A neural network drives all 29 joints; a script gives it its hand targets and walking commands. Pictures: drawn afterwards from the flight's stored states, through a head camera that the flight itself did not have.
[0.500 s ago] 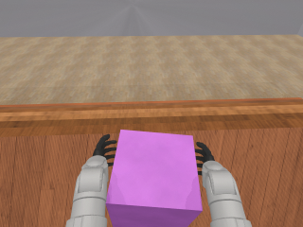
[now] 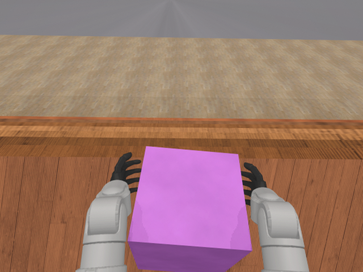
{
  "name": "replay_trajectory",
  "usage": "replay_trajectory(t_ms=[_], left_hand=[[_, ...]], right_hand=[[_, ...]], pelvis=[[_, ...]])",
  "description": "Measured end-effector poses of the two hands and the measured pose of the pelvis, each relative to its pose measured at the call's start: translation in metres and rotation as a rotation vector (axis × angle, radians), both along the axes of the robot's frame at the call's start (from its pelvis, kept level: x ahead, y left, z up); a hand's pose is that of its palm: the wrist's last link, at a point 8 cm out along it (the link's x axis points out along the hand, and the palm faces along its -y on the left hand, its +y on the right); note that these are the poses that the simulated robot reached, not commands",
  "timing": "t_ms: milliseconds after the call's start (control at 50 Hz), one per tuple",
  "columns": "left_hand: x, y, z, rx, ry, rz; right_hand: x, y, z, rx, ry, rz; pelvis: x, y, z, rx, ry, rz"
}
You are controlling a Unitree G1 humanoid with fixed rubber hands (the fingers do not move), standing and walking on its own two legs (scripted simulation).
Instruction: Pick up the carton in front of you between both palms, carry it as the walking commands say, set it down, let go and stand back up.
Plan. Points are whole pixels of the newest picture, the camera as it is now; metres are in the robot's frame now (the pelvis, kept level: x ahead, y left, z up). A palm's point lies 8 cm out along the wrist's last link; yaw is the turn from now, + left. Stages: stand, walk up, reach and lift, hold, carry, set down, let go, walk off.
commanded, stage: carry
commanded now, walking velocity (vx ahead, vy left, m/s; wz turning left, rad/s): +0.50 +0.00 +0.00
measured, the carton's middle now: (185, 214) +0.28 +0.00 -0.01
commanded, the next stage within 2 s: none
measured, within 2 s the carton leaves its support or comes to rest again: neither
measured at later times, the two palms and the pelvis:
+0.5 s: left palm (138, 114) +0.51 +0.12 +0.12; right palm (241, 118) +0.51 -0.17 +0.10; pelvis +0.24 -0.04 +0.01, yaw +0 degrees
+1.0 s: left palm (149, 70) +0.86 +0.12 +0.09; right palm (221, 77) +0.83 -0.17 +0.08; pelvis +0.58 -0.01 +0.01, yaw -3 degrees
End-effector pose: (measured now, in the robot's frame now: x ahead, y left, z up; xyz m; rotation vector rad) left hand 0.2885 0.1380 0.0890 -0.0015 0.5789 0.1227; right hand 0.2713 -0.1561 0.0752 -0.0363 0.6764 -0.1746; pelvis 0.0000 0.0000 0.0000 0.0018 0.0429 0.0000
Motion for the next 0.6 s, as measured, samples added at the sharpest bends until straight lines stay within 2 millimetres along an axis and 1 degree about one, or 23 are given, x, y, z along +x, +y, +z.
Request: replay_trajectory(t_ms=[80,120,180,240,300,320,360,420,480,520,560,600], left_hand=[[0.021,0.009,0.002,-0.012,0.024,0.02],[0.034,0.008,0.005,-0.019,0.034,0.022],[0.058,0.0,0.011,-0.024,0.052,0.006],[0.088,-0.015,0.016,-0.016,0.047,-0.015],[0.122,-0.028,0.016,-0.011,0.019,-0.012],[0.132,-0.03,0.015,-0.013,0.025,-0.005],[0.15,-0.03,0.015,-0.02,0.05,0.021],[0.177,-0.024,0.021,-0.037,0.076,0.076],[0.209,-0.018,0.027,-0.045,0.076,0.11],[0.234,-0.015,0.029,-0.044,0.065,0.115],[0.262,-0.013,0.026,-0.04,0.062,0.109],[0.292,-0.012,0.019,-0.038,0.069,0.095]], right_hand=[[0.024,0.008,0.002,0.036,0.022,-0.005],[0.033,0.008,0.001,0.058,0.032,-0.024],[0.049,0.0,0.003,0.061,0.051,-0.04],[0.074,-0.014,0.007,0.075,0.044,-0.064],[0.111,-0.028,0.007,0.088,0.016,-0.068],[0.124,-0.03,0.007,0.084,0.023,-0.06],[0.149,-0.031,0.011,0.08,0.049,-0.037],[0.189,-0.025,0.018,0.085,0.077,-0.001],[0.229,-0.019,0.024,0.082,0.079,0.03],[0.256,-0.016,0.025,0.077,0.068,0.037],[0.282,-0.014,0.022,0.071,0.065,0.036],[0.308,-0.012,0.014,0.061,0.071,0.027]], pelvis=[[0.029,0.005,-0.003,0.02,0.018,-0.026],[0.044,0.005,-0.001,0.013,0.032,-0.04],[0.07,0.0,0.004,-0.006,0.047,-0.044],[0.1,-0.01,0.003,-0.014,0.051,-0.036],[0.132,-0.023,-0.008,-0.019,0.04,-0.015],[0.141,-0.026,-0.007,-0.021,0.04,-0.004],[0.16,-0.032,-0.003,-0.008,0.044,0.011],[0.191,-0.039,0.007,0.014,0.05,0.014],[0.225,-0.04,0.012,0.033,0.051,0.007],[0.249,-0.039,0.012,0.036,0.05,0.004],[0.276,-0.036,0.01,0.034,0.049,0.002],[0.304,-0.031,0.005,0.029,0.047,-0.004]])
